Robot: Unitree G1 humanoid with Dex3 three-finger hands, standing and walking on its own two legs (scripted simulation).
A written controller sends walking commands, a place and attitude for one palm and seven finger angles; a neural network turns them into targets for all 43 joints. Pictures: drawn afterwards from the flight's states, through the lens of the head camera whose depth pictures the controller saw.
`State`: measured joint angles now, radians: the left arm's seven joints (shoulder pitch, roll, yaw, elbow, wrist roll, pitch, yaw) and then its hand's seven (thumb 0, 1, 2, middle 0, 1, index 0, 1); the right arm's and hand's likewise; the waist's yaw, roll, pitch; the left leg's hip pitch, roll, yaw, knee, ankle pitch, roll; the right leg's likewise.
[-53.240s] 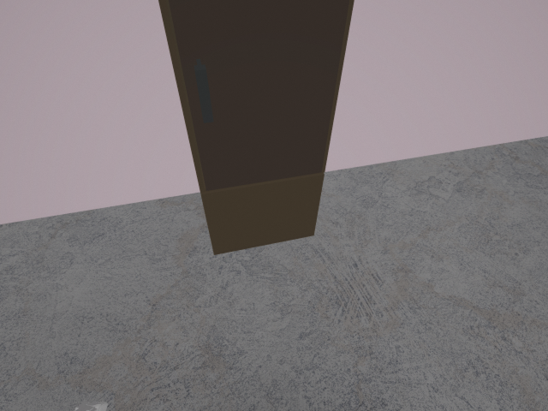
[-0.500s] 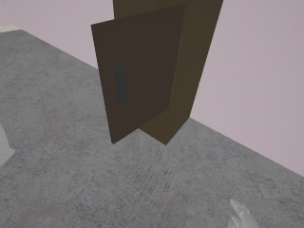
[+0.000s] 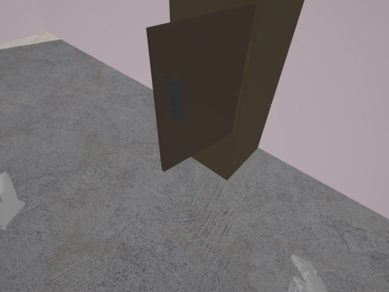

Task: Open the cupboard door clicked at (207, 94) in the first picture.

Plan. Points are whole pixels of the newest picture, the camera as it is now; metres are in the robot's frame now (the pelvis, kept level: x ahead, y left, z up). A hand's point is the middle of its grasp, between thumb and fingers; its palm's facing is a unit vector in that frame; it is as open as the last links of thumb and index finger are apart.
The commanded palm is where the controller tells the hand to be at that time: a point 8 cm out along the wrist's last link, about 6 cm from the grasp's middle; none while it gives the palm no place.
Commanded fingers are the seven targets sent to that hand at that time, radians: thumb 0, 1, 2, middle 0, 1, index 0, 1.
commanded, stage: stop stepping back and stand still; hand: left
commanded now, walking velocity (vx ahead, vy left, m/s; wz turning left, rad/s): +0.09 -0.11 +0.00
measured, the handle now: (172, 97) +0.67 +0.11 +0.04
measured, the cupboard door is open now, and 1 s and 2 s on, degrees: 79 79 79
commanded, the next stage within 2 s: let the arm hang, fingers relaxed in 0.16 s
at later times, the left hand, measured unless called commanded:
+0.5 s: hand out of the picture +0.10 +0.18 -0.14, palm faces +0.01 -0.97 -0.22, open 7.4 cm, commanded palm none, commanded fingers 0.00 0.90 0.90 -0.20 -0.30 -0.20 -0.30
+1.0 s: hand out of the picture -0.03 +0.18 -0.16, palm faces +0.08 -0.97 -0.21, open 7.3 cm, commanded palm none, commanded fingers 0.00 0.90 0.90 -0.20 -0.30 -0.20 -0.30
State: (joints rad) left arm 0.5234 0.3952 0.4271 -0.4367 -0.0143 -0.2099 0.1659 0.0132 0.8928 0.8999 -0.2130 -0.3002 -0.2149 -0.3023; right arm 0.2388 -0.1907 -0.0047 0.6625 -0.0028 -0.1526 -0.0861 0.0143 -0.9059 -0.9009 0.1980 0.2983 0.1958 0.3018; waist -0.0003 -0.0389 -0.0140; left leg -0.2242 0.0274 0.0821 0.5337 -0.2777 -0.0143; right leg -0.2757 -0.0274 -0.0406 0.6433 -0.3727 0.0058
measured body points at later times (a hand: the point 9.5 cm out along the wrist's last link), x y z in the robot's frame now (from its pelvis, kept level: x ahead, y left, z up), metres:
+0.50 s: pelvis -0.02 +0.00 -0.01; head +0.00 -0.01 +0.44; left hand +0.10 +0.23 -0.12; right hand +0.10 -0.24 -0.14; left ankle +0.02 +0.11 -0.73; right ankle +0.00 -0.12 -0.73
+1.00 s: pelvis -0.02 +0.00 +0.01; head -0.01 -0.01 +0.46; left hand -0.04 +0.23 -0.15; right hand -0.03 -0.21 -0.16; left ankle +0.02 +0.11 -0.73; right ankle +0.00 -0.12 -0.73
